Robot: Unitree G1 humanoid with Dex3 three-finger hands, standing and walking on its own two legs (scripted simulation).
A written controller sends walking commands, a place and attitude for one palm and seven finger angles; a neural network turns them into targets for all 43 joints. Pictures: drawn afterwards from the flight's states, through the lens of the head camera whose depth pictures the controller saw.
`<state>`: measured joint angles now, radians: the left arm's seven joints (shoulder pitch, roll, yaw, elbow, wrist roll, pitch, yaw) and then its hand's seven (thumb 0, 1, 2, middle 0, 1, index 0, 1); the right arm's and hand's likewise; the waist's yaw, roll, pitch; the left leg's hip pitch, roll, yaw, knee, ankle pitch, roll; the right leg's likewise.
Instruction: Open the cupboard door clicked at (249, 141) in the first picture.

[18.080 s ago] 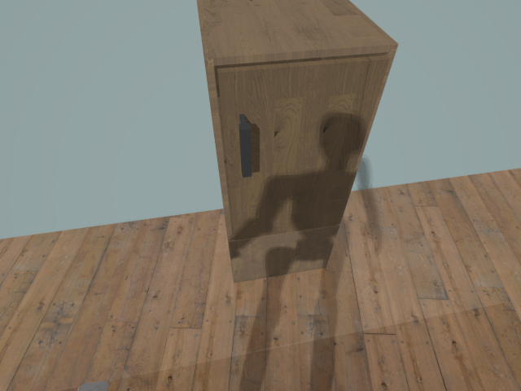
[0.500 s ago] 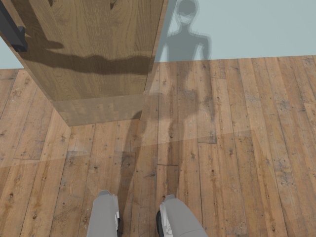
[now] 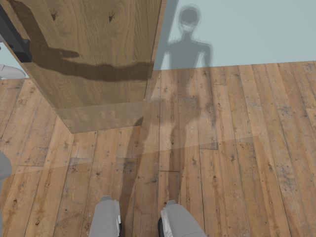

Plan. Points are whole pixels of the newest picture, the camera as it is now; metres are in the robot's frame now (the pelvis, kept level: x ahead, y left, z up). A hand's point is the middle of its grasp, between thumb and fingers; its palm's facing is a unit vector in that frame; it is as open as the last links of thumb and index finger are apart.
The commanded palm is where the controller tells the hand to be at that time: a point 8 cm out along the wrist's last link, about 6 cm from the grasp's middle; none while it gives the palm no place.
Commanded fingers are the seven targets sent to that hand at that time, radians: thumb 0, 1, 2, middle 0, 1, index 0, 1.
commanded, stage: slide the fingers in behind the handle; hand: left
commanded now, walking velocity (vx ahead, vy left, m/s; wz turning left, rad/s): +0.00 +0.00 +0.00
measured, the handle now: (12, 28) +0.57 +0.29 +0.10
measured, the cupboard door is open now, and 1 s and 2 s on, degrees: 0 0 0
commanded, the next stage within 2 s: close the thumb around the handle in 1.06 s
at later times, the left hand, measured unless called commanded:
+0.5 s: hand (20, 47) +0.52 +0.26 +0.10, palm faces +0.10 -0.99 +0.00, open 14.0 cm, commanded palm +0.50 +0.30 +0.09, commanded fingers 0.00 -0.50 0.30 -0.30 -1.20 -0.30 -1.20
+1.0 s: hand (22, 47) +0.52 +0.26 +0.09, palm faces +0.11 -0.99 +0.00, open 14.0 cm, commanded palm +0.51 +0.29 +0.09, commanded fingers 0.00 -0.50 0.30 -0.30 -1.20 -0.30 -1.20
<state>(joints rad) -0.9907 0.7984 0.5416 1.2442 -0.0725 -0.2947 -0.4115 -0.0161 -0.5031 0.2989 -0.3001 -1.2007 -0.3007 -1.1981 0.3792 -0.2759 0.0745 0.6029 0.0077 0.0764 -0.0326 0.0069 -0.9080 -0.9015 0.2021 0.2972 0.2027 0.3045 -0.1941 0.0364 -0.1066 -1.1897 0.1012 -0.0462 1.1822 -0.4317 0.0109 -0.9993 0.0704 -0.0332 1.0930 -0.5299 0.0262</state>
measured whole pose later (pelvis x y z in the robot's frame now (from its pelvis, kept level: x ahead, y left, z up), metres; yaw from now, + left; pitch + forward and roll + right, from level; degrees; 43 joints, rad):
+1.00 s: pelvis +0.00 +0.00 +0.00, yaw +1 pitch +24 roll -6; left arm -0.98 0.69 0.49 1.23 -0.08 -0.34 -0.32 -0.02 -0.50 0.30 -0.30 -1.20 -0.30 -1.20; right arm 0.39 -0.27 0.05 0.64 0.00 0.07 -0.02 0.01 -0.91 -0.90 0.20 0.30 0.20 0.30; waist -0.19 0.04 -0.11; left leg -1.17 0.09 -0.04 1.17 -0.43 0.00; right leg -0.99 0.06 -0.03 1.10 -0.54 0.02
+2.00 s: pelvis +0.01 +0.00 +0.00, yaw +1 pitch +24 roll -6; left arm -0.98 0.66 0.48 1.23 -0.08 -0.34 -0.29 0.00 0.76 0.85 -0.36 -1.35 -0.39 -1.35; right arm 0.40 -0.26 0.05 0.64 -0.01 0.07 -0.01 0.01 -0.91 -0.90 0.20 0.30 0.20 0.30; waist -0.19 0.04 -0.11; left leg -1.16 0.09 -0.04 1.16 -0.43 0.00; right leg -0.97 0.06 -0.03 1.08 -0.54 0.02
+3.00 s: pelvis +0.03 -0.05 +0.04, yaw +5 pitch +11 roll +0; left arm 0.21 -0.10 -0.20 0.08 0.09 -0.26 0.53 0.02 0.67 0.72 -0.34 -1.32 -0.37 -1.33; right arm 0.22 -0.17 0.02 0.51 -0.07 0.06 0.03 0.01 -0.91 -0.90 0.20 0.30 0.20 0.30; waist -0.03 0.03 -0.17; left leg -0.75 0.05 -0.03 0.97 -0.42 -0.05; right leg -0.60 0.02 -0.03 1.00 -0.59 -0.04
